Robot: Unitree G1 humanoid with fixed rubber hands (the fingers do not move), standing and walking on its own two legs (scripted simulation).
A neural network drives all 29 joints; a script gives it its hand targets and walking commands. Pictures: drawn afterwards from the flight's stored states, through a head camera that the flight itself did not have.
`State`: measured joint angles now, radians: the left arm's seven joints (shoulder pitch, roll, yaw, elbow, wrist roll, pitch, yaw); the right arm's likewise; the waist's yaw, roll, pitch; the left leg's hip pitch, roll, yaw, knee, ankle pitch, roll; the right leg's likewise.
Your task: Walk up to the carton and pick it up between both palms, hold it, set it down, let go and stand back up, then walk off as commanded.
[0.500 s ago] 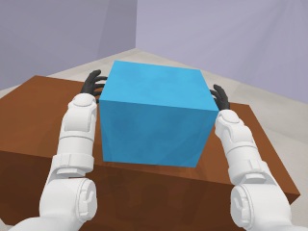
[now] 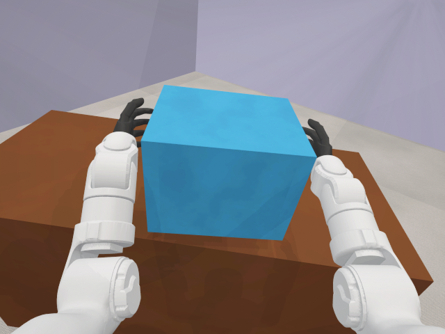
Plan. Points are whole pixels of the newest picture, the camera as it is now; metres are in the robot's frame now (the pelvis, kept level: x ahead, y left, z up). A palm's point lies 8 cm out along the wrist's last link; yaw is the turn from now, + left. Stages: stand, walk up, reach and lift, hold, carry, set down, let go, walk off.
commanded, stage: hold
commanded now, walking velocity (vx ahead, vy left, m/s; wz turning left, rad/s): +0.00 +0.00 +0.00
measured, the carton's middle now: (222, 161) +0.41 +0.03 +0.16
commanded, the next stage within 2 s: none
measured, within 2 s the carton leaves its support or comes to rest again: neither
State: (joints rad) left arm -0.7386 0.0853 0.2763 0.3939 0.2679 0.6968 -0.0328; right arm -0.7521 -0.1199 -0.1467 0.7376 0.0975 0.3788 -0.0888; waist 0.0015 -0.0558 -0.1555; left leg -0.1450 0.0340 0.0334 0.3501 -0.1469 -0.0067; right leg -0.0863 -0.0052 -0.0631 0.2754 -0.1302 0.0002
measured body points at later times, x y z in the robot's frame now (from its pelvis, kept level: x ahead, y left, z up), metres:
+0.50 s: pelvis +0.00 +0.00 +0.00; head -0.08 +0.03 +0.44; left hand +0.37 +0.21 +0.22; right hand +0.39 -0.15 +0.21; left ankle +0.03 +0.12 -0.75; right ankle +0.02 -0.12 -0.75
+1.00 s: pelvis +0.00 +0.00 +0.00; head -0.08 +0.03 +0.44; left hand +0.37 +0.21 +0.22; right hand +0.39 -0.15 +0.21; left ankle +0.03 +0.12 -0.75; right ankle +0.02 -0.12 -0.75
